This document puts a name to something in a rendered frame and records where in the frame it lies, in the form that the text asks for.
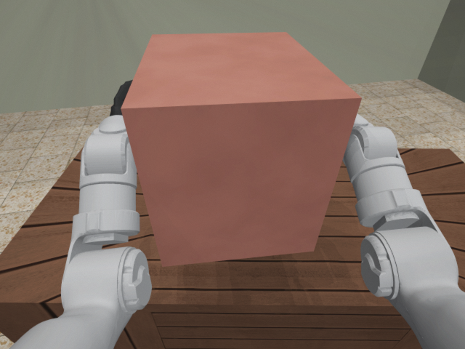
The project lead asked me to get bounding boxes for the pedestal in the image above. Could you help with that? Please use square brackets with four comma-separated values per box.
[0, 148, 465, 349]

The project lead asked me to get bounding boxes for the left robot upper arm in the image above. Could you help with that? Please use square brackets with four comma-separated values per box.
[9, 246, 152, 349]

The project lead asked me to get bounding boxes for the robot left forearm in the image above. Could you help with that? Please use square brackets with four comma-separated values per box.
[61, 115, 140, 308]

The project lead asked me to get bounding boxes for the carton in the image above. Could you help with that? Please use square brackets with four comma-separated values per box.
[121, 32, 362, 267]

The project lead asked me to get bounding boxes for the robot right forearm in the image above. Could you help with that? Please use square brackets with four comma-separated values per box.
[342, 114, 458, 282]

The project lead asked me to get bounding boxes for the robot left hand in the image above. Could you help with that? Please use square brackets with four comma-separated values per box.
[110, 80, 133, 116]

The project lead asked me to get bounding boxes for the right robot upper arm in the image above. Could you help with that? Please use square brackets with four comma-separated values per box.
[360, 226, 465, 349]

